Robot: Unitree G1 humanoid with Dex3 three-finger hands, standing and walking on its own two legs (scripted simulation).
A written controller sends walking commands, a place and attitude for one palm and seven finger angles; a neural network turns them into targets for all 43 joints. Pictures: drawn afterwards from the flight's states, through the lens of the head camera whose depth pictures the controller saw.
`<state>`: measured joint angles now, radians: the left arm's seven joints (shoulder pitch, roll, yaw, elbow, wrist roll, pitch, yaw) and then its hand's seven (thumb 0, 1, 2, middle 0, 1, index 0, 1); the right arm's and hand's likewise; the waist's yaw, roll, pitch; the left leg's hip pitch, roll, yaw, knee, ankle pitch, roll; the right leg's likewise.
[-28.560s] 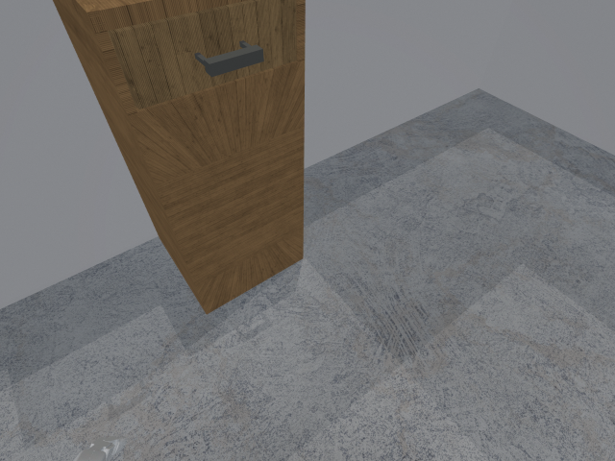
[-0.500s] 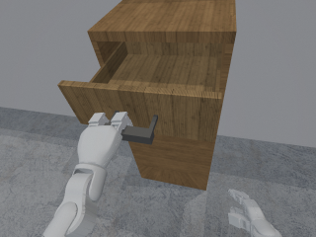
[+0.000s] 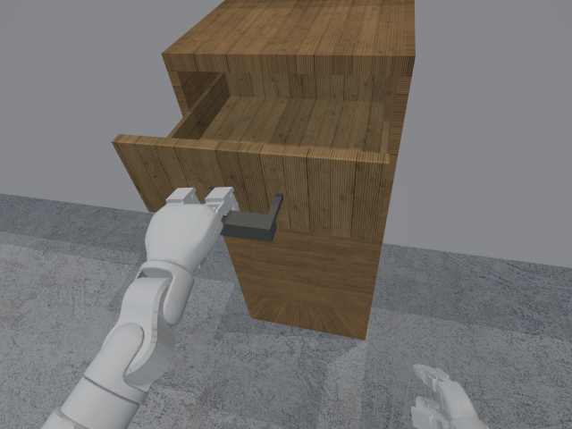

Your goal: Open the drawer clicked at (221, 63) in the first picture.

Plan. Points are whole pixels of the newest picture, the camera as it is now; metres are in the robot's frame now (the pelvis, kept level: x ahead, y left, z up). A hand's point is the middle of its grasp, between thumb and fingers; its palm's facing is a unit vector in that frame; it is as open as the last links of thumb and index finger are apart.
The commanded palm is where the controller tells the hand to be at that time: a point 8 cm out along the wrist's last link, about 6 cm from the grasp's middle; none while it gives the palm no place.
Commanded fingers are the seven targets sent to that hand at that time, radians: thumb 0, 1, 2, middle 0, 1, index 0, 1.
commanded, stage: pull the drawer open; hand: left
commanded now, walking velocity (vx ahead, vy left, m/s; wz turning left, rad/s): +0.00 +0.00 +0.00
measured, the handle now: (237, 210) +0.36 +0.12 +0.14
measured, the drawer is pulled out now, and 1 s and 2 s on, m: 0.22 0.28 0.28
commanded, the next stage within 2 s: open the thumb to release the handle in 0.84 s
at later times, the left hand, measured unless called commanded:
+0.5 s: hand (189, 289) +0.25 +0.16 +0.11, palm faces +0.11 -0.23 -0.97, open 5.9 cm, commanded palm +0.21 +0.14 +0.17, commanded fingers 0.00 0.90 0.90 -0.40 -1.35 -0.40 -1.35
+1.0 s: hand (185, 282) +0.26 +0.17 +0.11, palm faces +0.13 -0.10 -0.99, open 5.6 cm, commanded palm +0.23 +0.18 +0.17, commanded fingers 0.00 0.62 0.78 -0.38 -1.32 -0.38 -1.32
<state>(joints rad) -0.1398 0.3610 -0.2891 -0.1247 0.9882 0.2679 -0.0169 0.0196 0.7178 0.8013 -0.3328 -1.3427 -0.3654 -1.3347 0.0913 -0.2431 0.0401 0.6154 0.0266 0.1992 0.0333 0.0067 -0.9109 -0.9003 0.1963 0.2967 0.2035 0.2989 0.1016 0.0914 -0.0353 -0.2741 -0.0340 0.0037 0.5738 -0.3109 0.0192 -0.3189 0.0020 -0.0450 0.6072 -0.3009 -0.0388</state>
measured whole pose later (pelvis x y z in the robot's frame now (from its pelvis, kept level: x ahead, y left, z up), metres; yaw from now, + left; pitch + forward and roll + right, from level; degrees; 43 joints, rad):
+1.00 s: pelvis +0.00 +0.00 +0.00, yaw -1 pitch +0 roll +1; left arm 0.12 0.42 -0.23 -0.31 0.99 0.21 0.05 0.02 0.74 0.82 -0.36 -1.35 -0.38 -1.35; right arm 0.03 -0.21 0.09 0.59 0.01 0.21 0.04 0.01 -0.91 -0.90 0.20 0.30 0.20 0.30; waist 0.11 0.09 -0.04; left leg -0.26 -0.02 0.03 0.59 -0.33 0.01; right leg -0.31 0.02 -0.02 0.63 -0.31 -0.04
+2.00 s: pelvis +0.00 +0.00 +0.01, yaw -1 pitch -1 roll +1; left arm -0.02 0.45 -0.22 -0.19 0.92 0.10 0.00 0.00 -0.49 0.31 -0.39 -1.26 -0.38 -1.24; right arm 0.04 -0.24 0.05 0.63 0.03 0.15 0.01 0.01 -0.91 -0.90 0.20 0.30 0.20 0.30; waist 0.10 0.11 -0.02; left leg -0.20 -0.03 0.01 0.47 -0.26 0.02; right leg -0.25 0.01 -0.03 0.50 -0.24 -0.03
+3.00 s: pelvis -0.02 -0.01 +0.01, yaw -1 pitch -2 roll +1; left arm -0.38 0.62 -0.07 -0.21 0.77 0.24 -0.28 0.00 -0.49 0.31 -0.33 -1.20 -0.32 -1.21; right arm 0.05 -0.31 0.05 0.60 0.07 0.17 0.04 0.01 -0.91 -0.90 0.20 0.30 0.20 0.30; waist 0.06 0.14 -0.03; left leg -0.21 -0.02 0.03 0.47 -0.23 0.01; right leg -0.27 0.01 -0.02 0.52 -0.22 -0.05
